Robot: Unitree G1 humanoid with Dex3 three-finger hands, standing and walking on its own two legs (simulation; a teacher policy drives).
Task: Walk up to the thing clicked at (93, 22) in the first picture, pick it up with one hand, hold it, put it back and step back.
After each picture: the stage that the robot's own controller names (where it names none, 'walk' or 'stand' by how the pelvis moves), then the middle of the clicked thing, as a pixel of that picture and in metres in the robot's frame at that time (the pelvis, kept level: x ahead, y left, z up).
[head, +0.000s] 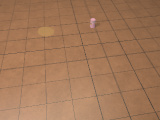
stand; (92, 23) +1.78 -0.10 -0.72
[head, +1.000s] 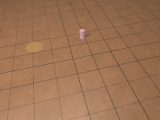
walk; (82, 34) +1.64 +0.16 -0.70
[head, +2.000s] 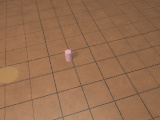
walk; (68, 55) +1.09 +0.25 -0.71
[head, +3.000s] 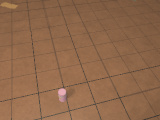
walk; (62, 95) +0.65 +0.19 -0.70
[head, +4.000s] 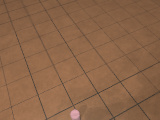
walk; (75, 116) +0.43 +0.11 -0.66
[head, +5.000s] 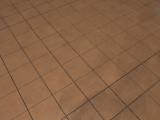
stand; out of the picture +0.37 +0.12 -0.70
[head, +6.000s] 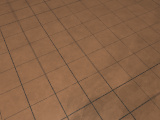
stand; out of the picture +0.34 +0.13 -0.71
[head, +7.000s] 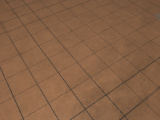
walk; out of the picture +0.32 +0.14 -0.72
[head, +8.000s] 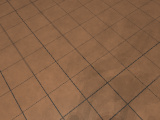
stand; out of the picture +0.25 +0.16 -0.69
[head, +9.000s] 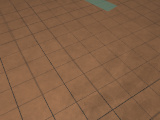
walk; out of the picture +0.26 +0.12 -0.72
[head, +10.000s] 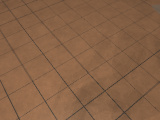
walk; out of the picture +0.28 +0.15 -0.68
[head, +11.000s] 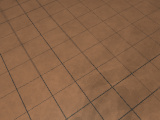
walk; out of the picture +0.28 +0.14 -0.68
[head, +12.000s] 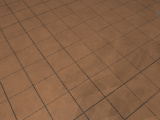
walk; out of the picture +0.25 +0.14 -0.69
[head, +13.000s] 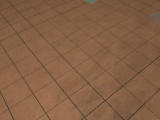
walk; out of the picture +0.27 +0.14 -0.69
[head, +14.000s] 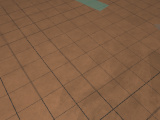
stand; out of the picture +0.24 +0.07 -0.72
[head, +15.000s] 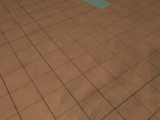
stand; out of the picture +0.23 +0.06 -0.72
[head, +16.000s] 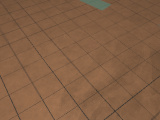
stand; out of the picture +0.22 +0.07 -0.72
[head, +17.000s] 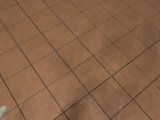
go down; out of the picture +0.25 +0.07 -0.59
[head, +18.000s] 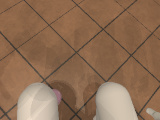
go down; (53, 98) +0.30 +0.11 -0.31
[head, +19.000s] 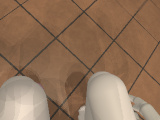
close in; (33, 92) +0.29 +0.13 -0.25
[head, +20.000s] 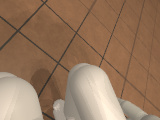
close; (3, 94) +0.30 +0.13 -0.23
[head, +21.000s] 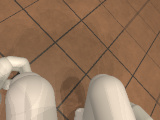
lift; (34, 92) +0.30 +0.13 -0.26
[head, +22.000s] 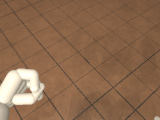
hold; out of the picture +0.26 +0.07 -0.59
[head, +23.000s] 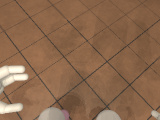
go down; (63, 116) +0.28 +0.08 -0.51
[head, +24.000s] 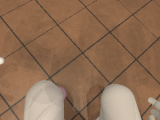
go down; (58, 95) +0.31 +0.10 -0.31
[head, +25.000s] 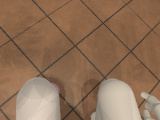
go down; (50, 92) +0.31 +0.11 -0.29
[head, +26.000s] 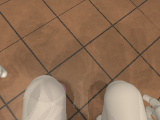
hold; (57, 92) +0.31 +0.12 -0.27
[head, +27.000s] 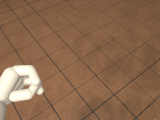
hold; out of the picture +0.25 +0.06 -0.62
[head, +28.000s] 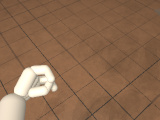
hold; out of the picture +0.25 +0.07 -0.67
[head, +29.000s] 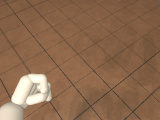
lower; out of the picture +0.25 +0.07 -0.64
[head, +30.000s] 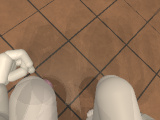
lower; (44, 89) +0.32 +0.12 -0.26
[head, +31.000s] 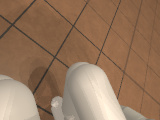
lower; out of the picture +0.32 +0.14 -0.24
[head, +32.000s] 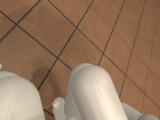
lower; (0, 88) +0.31 +0.14 -0.23
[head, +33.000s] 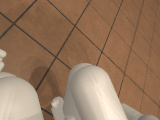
lower; out of the picture +0.31 +0.14 -0.23
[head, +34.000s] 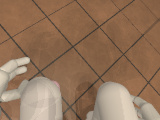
walk; (50, 90) +0.32 +0.11 -0.32
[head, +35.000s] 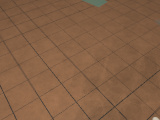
stand; out of the picture +0.24 +0.06 -0.65
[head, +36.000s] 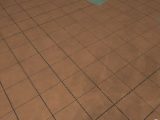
stand; out of the picture +0.25 +0.06 -0.65
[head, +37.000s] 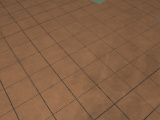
stand; out of the picture +0.25 +0.06 -0.66
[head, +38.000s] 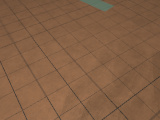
stand; out of the picture +0.27 +0.05 -0.72
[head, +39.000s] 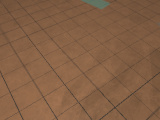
stand; out of the picture +0.25 +0.06 -0.72
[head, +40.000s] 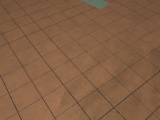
walk; out of the picture +0.24 +0.07 -0.72
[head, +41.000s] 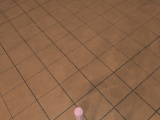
walk; (79, 113) +0.42 +0.10 -0.71
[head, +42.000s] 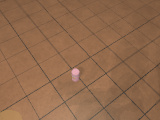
walk; (75, 75) +0.74 +0.06 -0.70
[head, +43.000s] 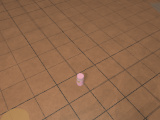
stand; (80, 79) +0.86 +0.06 -0.71
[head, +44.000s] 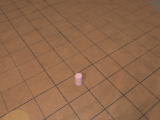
stand; (78, 79) +0.87 +0.07 -0.73
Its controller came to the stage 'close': yes
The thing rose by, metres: 0.01
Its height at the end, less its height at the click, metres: +0.00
